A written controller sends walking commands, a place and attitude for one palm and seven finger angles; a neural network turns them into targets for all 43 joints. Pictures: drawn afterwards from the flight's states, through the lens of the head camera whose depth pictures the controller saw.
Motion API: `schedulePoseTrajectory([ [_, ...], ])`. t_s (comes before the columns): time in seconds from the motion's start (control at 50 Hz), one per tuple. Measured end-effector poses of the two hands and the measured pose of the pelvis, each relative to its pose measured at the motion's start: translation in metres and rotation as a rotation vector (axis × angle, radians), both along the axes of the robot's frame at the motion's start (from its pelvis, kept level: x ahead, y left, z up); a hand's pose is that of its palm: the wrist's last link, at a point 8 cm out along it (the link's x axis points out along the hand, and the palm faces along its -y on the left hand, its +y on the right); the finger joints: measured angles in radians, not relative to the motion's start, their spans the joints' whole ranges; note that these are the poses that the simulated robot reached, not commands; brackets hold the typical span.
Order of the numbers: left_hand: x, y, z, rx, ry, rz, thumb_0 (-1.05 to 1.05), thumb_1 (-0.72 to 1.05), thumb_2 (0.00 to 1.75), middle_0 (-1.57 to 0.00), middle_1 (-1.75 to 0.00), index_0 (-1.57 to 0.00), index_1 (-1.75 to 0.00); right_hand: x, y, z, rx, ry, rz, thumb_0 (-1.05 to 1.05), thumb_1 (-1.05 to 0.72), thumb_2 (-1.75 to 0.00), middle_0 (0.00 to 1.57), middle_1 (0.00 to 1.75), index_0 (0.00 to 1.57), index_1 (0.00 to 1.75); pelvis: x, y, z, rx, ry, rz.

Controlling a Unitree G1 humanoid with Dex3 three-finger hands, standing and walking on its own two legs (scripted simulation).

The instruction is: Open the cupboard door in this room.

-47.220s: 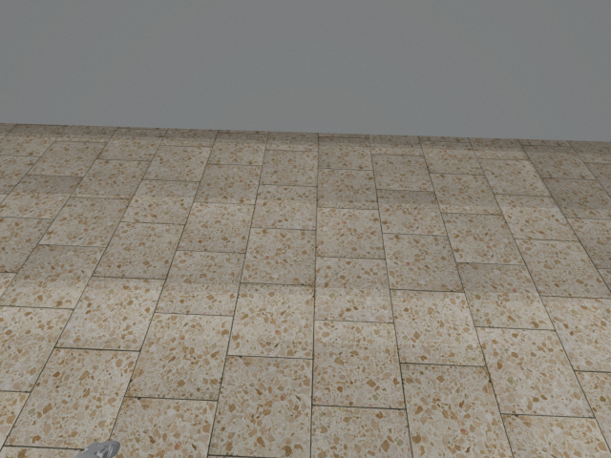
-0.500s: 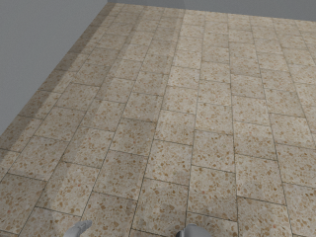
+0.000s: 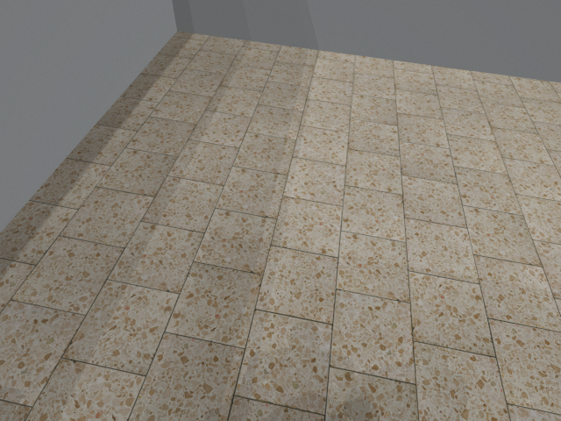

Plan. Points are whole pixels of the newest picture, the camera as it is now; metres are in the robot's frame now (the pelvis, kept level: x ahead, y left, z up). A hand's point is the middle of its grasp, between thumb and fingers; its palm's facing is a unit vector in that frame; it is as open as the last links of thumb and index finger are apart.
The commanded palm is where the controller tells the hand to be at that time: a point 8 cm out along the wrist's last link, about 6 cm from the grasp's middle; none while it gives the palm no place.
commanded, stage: walk to a spot facing it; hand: left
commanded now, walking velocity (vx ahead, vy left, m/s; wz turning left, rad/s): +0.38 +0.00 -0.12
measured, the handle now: out of the picture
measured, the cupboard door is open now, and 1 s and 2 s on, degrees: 40 40 40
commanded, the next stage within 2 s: turn to face it in 0.26 s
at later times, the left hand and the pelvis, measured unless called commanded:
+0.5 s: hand (215, 360) +0.24 +0.12 -0.16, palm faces +0.11 -0.97 -0.20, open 7.2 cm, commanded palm none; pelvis +0.22 -0.06 +0.01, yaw +5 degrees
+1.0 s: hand (214, 296) +0.36 +0.14 -0.15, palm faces +0.37 -0.88 -0.30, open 7.4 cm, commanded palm none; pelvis +0.33 -0.09 -0.01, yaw +22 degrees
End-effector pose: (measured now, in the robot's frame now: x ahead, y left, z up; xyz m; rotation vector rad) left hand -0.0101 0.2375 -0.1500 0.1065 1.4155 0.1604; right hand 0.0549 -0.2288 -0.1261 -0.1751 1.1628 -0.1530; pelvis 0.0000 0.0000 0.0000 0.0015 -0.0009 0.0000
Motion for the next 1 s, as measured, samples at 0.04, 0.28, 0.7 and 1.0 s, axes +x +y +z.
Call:
schedulePoseTrajectory([
  [0.04, 0.032, -0.003, 0.007, -0.002, -0.039, -0.004, 0.01, 0.92, 0.90, -0.20, -0.30, -0.20, -0.30, -0.001, -0.002, 0.001, 0.001, 0.049, -0.016, 0.00, -0.93, -0.90, 0.20, 0.30, 0.20, 0.30, 0.017, -0.002, 0.005, 0.004, 0.003, -0.001],
  [0.28, 0.229, -0.049, 0.017, 0.061, -0.269, -0.085, 0.01, 0.91, 0.90, -0.20, -0.30, -0.20, -0.30, 0.005, -0.042, -0.032, 0.090, 0.378, -0.114, 0.01, -0.92, -0.90, 0.20, 0.30, 0.20, 0.30, 0.131, -0.052, -0.011, 0.022, -0.009, 0.001],
  [0.7, 0.264, -0.051, -0.013, 0.016, -0.029, 0.174, 0.01, 0.92, 0.90, -0.20, -0.30, -0.20, -0.30, 0.346, -0.044, -0.005, -0.047, 0.013, 0.188, 0.00, -0.92, -0.90, 0.20, 0.30, 0.20, 0.30, 0.277, -0.047, -0.010, -0.020, 0.006, 0.182],
  [1.0, 0.343, -0.055, 0.032, 0.191, -0.256, 0.276, 0.01, 0.91, 0.90, -0.20, -0.30, -0.20, -0.30, 0.436, -0.081, -0.016, -0.013, 0.070, 0.333, 0.01, -0.91, -0.90, 0.20, 0.30, 0.20, 0.30, 0.330, -0.095, -0.006, 0.005, 0.032, 0.384],
])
